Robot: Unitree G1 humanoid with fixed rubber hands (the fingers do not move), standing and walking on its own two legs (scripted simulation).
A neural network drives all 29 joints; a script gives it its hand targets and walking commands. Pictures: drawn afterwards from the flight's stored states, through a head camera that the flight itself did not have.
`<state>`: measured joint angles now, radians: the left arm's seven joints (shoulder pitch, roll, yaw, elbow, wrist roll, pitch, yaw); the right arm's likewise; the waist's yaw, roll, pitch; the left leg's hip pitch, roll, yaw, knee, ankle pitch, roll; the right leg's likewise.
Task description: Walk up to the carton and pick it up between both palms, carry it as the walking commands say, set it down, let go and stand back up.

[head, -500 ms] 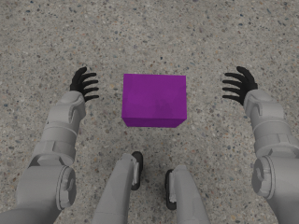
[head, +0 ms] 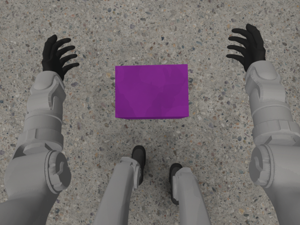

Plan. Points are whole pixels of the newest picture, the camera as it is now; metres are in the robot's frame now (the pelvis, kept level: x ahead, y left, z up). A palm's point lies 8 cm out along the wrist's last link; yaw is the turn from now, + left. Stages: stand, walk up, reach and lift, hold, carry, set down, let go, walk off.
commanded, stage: reach and lift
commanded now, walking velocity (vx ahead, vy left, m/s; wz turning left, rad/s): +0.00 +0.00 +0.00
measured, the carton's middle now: (152, 96) +0.47 +0.05 -0.51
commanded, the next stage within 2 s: none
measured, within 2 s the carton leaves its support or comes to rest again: neither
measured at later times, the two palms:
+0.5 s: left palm (75, 84) +0.45 +0.29 -0.23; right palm (224, 81) +0.50 -0.18 -0.24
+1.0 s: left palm (93, 94) +0.44 +0.28 -0.38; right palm (209, 90) +0.49 -0.17 -0.38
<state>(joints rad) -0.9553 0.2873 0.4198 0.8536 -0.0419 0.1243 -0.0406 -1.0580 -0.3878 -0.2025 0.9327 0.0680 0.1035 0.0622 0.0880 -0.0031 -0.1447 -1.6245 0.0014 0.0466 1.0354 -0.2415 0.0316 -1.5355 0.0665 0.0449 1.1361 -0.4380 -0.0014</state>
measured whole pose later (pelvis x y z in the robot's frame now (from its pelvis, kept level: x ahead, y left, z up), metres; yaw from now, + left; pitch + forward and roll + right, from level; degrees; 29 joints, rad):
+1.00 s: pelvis -0.07 +0.00 -0.25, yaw -1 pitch +40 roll -2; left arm -1.32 0.46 0.29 1.04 -0.15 0.14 0.01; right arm -1.40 -0.43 -0.16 1.06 0.14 0.17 -0.01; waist 0.07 -0.01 0.23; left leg -2.29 0.02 0.03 1.99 -0.39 0.05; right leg -2.15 0.07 -0.04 2.13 -0.68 -0.01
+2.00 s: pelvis -0.07 +0.00 -0.28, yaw -1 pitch +35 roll -1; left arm -1.41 0.41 0.20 1.16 -0.21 0.05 0.06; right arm -1.44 -0.35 -0.06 1.08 0.18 0.12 -0.09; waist 0.06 -0.02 0.35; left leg -2.31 0.03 0.03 2.11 -0.41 0.05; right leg -2.16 0.07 -0.04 2.26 -0.71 -0.01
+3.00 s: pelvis -0.07 -0.01 -0.29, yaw -2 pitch +37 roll +0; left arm -1.37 0.42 0.19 1.03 -0.20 0.19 0.03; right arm -1.44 -0.31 -0.10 0.99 0.15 0.23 -0.12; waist 0.09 -0.05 0.28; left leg -2.35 0.05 0.02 2.11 -0.41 0.04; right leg -2.23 0.10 -0.05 2.26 -0.68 -0.03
